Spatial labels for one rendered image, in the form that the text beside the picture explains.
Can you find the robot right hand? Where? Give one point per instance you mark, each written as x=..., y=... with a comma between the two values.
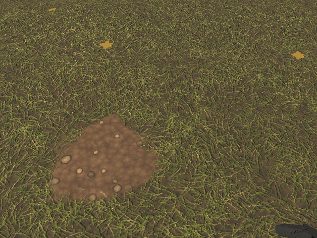
x=296, y=231

